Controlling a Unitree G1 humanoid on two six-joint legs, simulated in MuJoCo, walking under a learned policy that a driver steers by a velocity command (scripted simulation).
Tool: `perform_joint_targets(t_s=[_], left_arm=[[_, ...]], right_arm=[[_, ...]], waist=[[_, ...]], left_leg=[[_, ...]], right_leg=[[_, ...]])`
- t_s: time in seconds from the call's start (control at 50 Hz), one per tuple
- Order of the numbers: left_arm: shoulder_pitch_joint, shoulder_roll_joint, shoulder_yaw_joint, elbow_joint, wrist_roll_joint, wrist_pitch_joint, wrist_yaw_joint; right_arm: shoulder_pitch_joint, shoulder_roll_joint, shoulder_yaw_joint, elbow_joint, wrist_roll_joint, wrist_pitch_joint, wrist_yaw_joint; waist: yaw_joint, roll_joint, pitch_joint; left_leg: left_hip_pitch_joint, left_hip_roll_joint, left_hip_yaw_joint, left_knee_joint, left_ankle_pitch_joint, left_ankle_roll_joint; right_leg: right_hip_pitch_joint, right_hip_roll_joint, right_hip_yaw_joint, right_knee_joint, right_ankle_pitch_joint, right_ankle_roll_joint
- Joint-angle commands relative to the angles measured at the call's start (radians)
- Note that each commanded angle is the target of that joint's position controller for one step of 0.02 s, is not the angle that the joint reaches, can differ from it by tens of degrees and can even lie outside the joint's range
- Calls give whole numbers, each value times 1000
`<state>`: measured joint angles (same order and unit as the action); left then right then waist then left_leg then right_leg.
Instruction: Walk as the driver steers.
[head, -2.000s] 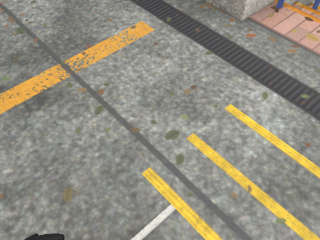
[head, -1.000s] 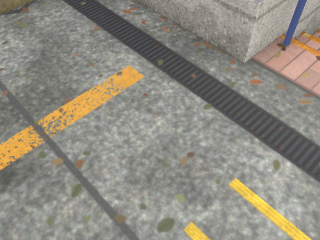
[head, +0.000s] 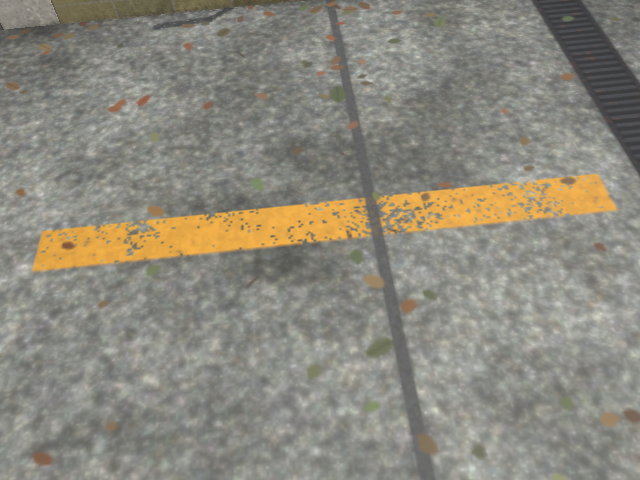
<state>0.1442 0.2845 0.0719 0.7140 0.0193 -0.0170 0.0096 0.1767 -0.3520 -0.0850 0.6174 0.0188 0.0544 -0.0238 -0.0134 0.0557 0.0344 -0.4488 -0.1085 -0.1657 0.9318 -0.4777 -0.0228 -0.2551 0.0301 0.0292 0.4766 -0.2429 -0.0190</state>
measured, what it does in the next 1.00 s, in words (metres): walks ahead, turning left: left foot, then right foot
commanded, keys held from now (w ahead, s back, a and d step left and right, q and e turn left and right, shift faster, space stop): w+q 0.26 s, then w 0.72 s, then w+e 0.02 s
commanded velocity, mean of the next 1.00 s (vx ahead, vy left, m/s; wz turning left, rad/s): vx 0.40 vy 0.00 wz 0.29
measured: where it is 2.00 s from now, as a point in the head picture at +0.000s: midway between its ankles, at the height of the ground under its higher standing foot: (242, 304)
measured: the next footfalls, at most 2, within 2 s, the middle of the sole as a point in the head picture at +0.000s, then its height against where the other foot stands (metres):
left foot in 0.36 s outside the picture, level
right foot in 0.88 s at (304, 457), level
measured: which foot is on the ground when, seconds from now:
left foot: up 0.00-0.34, down 0.36-0.88, up 0.90-1.00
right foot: down 0.00-0.36, up 0.38-0.86, down 0.88-1.00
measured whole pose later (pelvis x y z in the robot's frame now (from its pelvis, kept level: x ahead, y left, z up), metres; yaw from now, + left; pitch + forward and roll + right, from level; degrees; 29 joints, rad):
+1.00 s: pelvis +0.39 +0.15 -0.01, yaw +16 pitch +1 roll -1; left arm 0.14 0.28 0.04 0.74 0.00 -0.09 -0.03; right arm 0.35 -0.29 -0.03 0.79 0.02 -0.06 0.00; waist -0.01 0.02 0.05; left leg -0.33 0.00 -0.06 1.21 -0.40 0.03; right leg -0.37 0.06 -0.07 0.49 -0.14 -0.08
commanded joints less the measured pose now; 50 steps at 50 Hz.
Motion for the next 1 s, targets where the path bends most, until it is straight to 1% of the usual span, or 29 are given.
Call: perform_joint_targets(t_s=[0.02,0.08,0.12,0.22,0.3,0.34,0.36,0.38,0.4,0.42,0.44,0.46,0.48,0.5,0.54,0.58,0.66,0.72,0.78,0.82,0.84,0.86,0.88,0.9,0.92,0.94,0.96,0.98,1.0], left_arm=[[-44,126,27,-77,-24,-11,21],[40,143,28,-66,-15,-11,37],[87,159,34,-57,-14,-18,36],[89,204,50,-50,-27,-35,14],[97,219,55,-26,-51,-45,-17],[87,197,45,-11,-59,-41,-28],[101,147,24,-3,-43,-45,-32],[70,65,-9,-35,-5,-52,-36],[48,70,-9,-98,-19,-73,-31],[16,168,15,-90,-53,-87,-32],[7,178,19,-91,-66,-93,-37],[21,164,16,-69,-54,-93,-36],[24,159,17,-60,-33,-93,-36],[40,151,17,-47,-28,-87,-40],[54,125,11,-27,-24,-75,-45],[17,104,3,-32,-20,-68,-43],[-135,57,-21,-71,-31,-77,-54],[-228,48,-29,-101,-37,-86,-73],[-259,64,-27,-118,-35,-95,-88],[-200,93,-15,-106,-28,-95,-85],[-127,122,-1,-90,-26,-91,-77],[17,160,19,-56,-27,-87,-65],[200,207,31,-23,-16,-81,-51],[290,277,50,2,-13,-79,-51],[293,169,26,14,-34,-78,-48],[202,149,15,4,-37,-73,-38],[136,129,9,-4,-31,-71,-32],[92,110,3,-5,-21,-72,-33],[74,95,-3,-8,-7,-78,-34]], right_arm=[[47,-129,-49,-44,-5,0,-2],[-33,-81,-29,-78,9,-17,17],[-72,-65,-21,-97,4,-29,22],[-75,-24,2,-110,0,-50,45],[-35,-27,6,-101,5,-55,54],[88,-31,-2,-50,4,-58,51],[211,-78,-28,-11,10,-58,42],[345,-170,-51,8,5,-60,28],[327,-264,-58,-26,-1,-79,33],[293,-177,-36,-33,-4,-102,44],[257,-128,-17,-28,-11,-116,48],[211,-93,-5,-31,-13,-122,50],[166,-76,3,-32,-15,-123,49],[142,-67,9,-35,-20,-124,45],[142,-73,7,-21,-23,-132,35],[165,-75,7,6,-19,-134,27],[218,-85,7,59,-13,-131,12],[275,-94,4,104,-7,-127,9],[290,-100,-1,137,-1,-116,7],[279,-120,-7,145,-3,-106,1],[274,-130,-10,147,-8,-98,-2],[254,-128,-5,145,-12,-89,-4],[254,-103,9,127,-26,-89,-7],[412,45,50,119,-24,-106,13],[338,-50,34,138,-4,-128,18],[212,-100,16,89,29,-143,25],[142,-94,24,69,28,-154,24],[105,-80,22,64,10,-156,22],[122,-71,19,67,-3,-150,21]], waist=[[1,-205,-42],[64,-219,-21],[93,-207,-25],[86,-202,1],[55,-187,12],[-19,-139,-12],[-77,-80,-68],[-127,151,-128],[-93,294,-163],[-112,137,-117],[-84,129,-56],[-56,69,-21],[-31,53,4],[-10,61,8],[5,35,-5],[0,5,0],[-46,16,42],[-71,8,80],[-56,15,81],[-15,47,18],[23,74,-47],[105,69,-146],[175,22,-289],[97,-264,-465],[150,-223,-487],[136,-198,-276],[105,-96,-169],[69,-52,-81],[31,-75,-63]], left_leg=[[-223,87,35,252,73,-47],[-281,117,106,184,134,-59],[-298,140,116,109,142,-62],[-154,179,171,-106,166,-25],[37,163,215,-269,157,32],[265,106,266,-395,224,71],[456,86,244,-424,218,96],[626,289,-61,-530,187,151],[684,482,-562,-696,-62,328],[639,497,-531,-727,-105,343],[579,461,-417,-720,-71,317],[517,413,-315,-719,16,287],[460,375,-236,-729,140,264],[417,344,-167,-747,252,244],[408,320,-77,-760,476,240],[414,305,-12,-769,596,234],[377,263,81,-804,601,190],[425,294,77,-809,567,194],[536,337,69,-750,676,192],[599,342,72,-646,970,176],[622,333,76,-543,1170,166],[574,297,109,-358,1269,140],[342,266,106,-90,1037,116],[-92,52,103,354,211,34],[-195,31,-23,469,-75,42],[-280,97,0,472,-22,50],[-261,154,37,408,62,58],[-235,188,63,336,109,52],[-169,215,61,293,146,49]], right_leg=[[157,-286,274,-232,-100,-163],[209,-273,214,-287,-210,-158],[257,-298,203,-302,-216,-167],[171,-320,82,-327,-153,-162],[84,-328,19,-292,-126,-155],[-18,-304,-38,-180,-99,-130],[-95,-256,-103,-6,5,-95],[-275,-161,-201,387,-156,-8],[-575,-23,-89,661,-341,31],[-642,-87,13,772,-289,15],[-656,-123,15,765,-190,-10],[-625,-155,15,725,-100,-15],[-585,-171,20,661,-33,-9],[-531,-179,17,630,24,-2],[-509,-162,-5,586,112,23],[-520,-149,-12,494,189,47],[-433,-101,-53,207,371,48],[-416,-77,-55,80,411,23],[-422,-61,-49,11,337,-21],[-326,-17,-77,12,244,-55],[-227,17,-103,28,188,-78],[-15,30,-123,8,222,-113],[342,-114,30,79,276,-177],[744,-399,567,25,40,-378],[737,-408,733,-127,-70,-363],[577,-376,562,-168,-99,-306],[407,-339,445,-200,-38,-272],[260,-301,364,-231,63,-257],[167,-265,315,-261,133,-251]])
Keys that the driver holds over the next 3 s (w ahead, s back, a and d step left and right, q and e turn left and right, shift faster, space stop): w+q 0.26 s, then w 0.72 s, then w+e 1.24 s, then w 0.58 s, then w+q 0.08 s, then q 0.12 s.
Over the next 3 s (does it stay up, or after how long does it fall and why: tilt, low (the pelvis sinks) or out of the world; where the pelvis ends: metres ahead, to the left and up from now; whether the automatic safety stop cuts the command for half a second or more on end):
stays up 1.39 -0.03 0.00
